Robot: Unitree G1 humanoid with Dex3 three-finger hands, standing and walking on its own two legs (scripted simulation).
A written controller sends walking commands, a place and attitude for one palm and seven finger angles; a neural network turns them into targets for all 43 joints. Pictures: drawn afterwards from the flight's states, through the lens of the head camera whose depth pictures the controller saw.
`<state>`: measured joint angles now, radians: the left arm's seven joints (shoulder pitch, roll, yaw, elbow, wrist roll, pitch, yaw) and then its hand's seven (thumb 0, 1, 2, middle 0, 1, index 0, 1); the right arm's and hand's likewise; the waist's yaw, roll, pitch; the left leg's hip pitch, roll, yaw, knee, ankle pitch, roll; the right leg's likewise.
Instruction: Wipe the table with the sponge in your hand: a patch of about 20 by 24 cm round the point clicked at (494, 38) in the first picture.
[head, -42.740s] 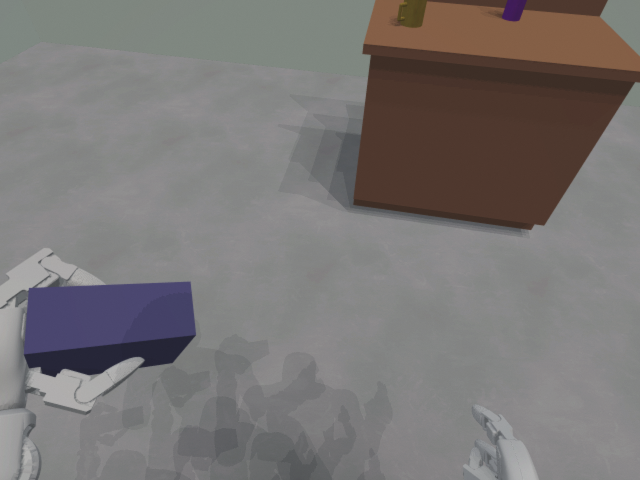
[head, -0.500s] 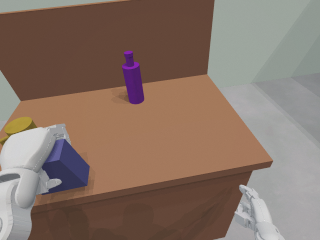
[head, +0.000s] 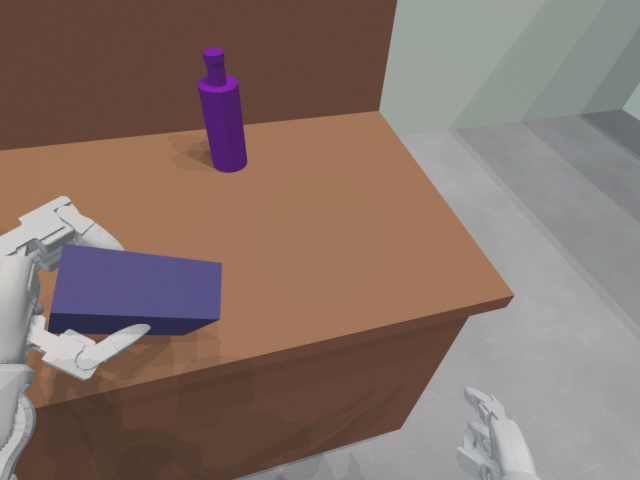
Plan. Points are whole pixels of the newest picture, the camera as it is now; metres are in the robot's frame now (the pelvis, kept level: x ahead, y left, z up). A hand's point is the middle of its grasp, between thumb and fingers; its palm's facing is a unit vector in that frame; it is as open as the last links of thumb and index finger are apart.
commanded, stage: step back with the hand held close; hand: left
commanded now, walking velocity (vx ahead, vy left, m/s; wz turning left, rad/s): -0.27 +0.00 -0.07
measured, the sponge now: (158, 299) +0.24 +0.18 +0.16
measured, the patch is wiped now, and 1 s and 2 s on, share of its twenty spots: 1.00 1.00 1.00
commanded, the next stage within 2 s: stop stepping back and stand still in 1.18 s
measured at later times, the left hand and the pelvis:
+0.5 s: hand (38, 324) +0.18 +0.24 +0.22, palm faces +0.36 -0.83 -0.43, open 9.6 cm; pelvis -0.03 +0.02 -0.01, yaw +0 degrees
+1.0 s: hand (6, 425) +0.11 +0.21 +0.22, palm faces +0.31 -0.84 -0.44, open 9.6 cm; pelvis -0.11 +0.01 +0.00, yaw +1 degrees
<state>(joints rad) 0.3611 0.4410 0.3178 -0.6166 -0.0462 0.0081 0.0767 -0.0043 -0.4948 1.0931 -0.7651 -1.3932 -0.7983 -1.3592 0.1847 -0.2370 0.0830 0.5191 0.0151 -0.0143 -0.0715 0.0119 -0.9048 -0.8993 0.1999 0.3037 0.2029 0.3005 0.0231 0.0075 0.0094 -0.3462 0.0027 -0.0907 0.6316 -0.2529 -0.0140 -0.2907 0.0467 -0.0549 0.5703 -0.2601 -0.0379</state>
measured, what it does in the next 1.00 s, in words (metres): walks backwards: right foot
